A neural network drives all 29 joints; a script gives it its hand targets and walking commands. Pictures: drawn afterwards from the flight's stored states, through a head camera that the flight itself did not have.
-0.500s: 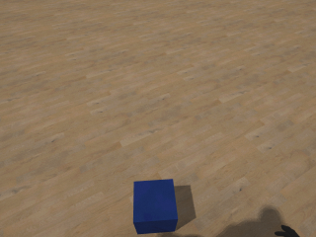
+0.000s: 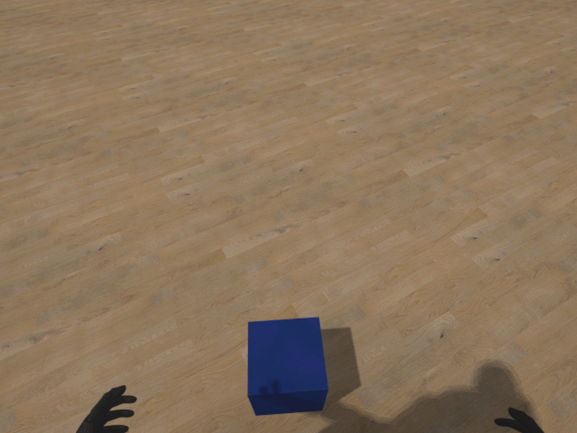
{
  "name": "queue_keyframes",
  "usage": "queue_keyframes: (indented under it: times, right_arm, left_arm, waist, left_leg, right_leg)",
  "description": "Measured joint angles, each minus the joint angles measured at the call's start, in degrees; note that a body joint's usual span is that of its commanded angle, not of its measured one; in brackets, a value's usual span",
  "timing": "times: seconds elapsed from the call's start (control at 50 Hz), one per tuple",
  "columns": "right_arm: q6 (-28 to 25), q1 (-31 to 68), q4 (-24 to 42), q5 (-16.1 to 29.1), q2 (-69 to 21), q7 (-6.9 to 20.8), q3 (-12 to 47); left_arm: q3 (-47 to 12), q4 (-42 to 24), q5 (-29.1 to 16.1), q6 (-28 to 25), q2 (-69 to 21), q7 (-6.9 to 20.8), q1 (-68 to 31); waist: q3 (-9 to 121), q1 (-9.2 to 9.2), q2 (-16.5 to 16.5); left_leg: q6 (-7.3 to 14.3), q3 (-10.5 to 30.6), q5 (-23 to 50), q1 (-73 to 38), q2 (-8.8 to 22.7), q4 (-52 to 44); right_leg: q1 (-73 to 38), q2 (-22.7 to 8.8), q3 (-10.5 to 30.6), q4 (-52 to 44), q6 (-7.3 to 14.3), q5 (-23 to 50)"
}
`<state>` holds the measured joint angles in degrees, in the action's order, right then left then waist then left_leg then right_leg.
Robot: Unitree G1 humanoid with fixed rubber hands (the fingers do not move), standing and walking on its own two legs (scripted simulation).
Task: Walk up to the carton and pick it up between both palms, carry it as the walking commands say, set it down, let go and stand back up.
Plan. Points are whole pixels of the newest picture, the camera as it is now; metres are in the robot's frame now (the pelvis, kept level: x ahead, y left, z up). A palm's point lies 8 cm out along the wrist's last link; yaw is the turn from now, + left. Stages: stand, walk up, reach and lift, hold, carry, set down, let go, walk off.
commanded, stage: reach and lift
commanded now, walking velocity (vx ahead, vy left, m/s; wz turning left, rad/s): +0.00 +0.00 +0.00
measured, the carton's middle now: (286, 367) +0.41 +0.03 -0.64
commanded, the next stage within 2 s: none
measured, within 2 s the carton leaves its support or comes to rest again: neither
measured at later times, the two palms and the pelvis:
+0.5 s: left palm (141, 388) +0.24 +0.26 -0.14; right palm (464, 386) +0.23 -0.26 -0.14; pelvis -0.03 -0.02 -0.06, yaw +3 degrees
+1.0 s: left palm (171, 332) +0.35 +0.25 -0.19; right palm (405, 326) +0.35 -0.21 -0.19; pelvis -0.07 +0.00 -0.11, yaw +3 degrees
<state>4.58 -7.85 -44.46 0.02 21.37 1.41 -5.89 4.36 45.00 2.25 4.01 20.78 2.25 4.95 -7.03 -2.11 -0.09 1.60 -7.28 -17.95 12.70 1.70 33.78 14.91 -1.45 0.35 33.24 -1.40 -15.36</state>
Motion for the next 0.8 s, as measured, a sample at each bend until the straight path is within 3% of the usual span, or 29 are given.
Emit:
queue_keyframes:
  times: [0.1, 0.18, 0.42, 0.64, 0.8]
  right_arm:
    - [4.4, 3.1, 9.0, -2.0, -2.4, 1.1, -3.2]
    - [4.5, 5.4, 11.1, -2.5, -3.5, 1.1, -3.7]
    - [6.1, 13.7, 12.8, 1.9, -6.7, -2.2, -1.9]
    - [9.4, 22.9, 13.9, 3.0, -8.1, -4.1, -1.9]
    - [10.5, 35.1, 9.4, 3.5, -7.9, -4.3, -3.8]
  left_arm:
    - [1.2, -7.8, 1.4, 4.9, -1.9, 1.5, -4.5]
    - [2.2, -10.3, 0.8, 5.6, -1.8, 1.3, -5.5]
    - [3.8, -11.7, -1.3, 5.8, -1.0, 1.1, -14.5]
    - [3.9, -11.6, -3.2, 8.8, -1.9, 0.6, -23.9]
    - [4.4, -8.9, -4.7, 10.6, -0.8, 0.3, -34.7]
  waist:
    - [-5.1, 0.45, 1.0]
    - [-5.9, 0.62, 1.2]
    - [-2.3, 0.42, -0.7]
    - [0.9, 0.51, -1.2]
    - [2.1, 0.41, -0.6]
  left_leg:
    - [0.1, 2.1, 0.7, 3.5, -0.8, 1.6]
    - [-0.1, 2.9, 0.4, 8.3, -0.8, 4.1]
    - [-0.9, 4.6, -5.7, 27.9, 0.6, 21.0]
    - [-0.6, 4.8, -6.5, 40.4, 0.8, 27.5]
    - [-0.1, 4.9, -5.7, 49.7, 0.6, 31.1]
  right_leg:
    - [2.5, -0.9, -2.0, 1.3, 0.1, 0.3]
    - [7.0, -1.1, -2.7, 3.8, 0.4, -0.3]
    - [25.9, -0.6, -3.9, 20.0, 1.4, -6.5]
    - [38.3, -0.8, -3.8, 26.3, 1.5, -7.1]
    - [47.2, -1.2, -3.8, 29.4, 1.2, -6.1]
